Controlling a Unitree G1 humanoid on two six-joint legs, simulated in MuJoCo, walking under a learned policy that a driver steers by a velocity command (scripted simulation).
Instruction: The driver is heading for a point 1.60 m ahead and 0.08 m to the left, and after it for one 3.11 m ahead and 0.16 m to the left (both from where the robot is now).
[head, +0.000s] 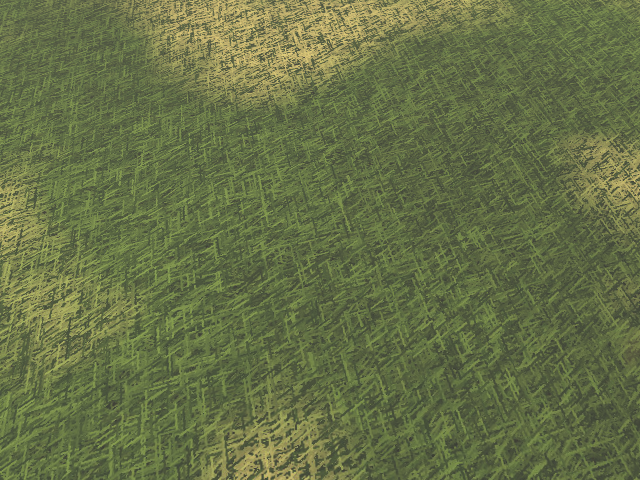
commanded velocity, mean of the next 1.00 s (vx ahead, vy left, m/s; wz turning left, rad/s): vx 0.01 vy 0.00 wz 0.00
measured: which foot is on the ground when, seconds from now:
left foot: down 0.00-1.00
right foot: down 0.00-1.00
